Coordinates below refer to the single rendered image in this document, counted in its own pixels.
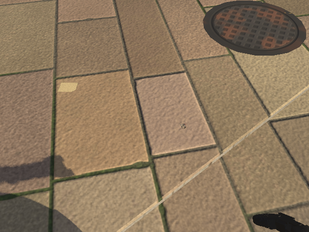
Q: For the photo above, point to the right robot hand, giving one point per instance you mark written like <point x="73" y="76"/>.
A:
<point x="280" y="222"/>

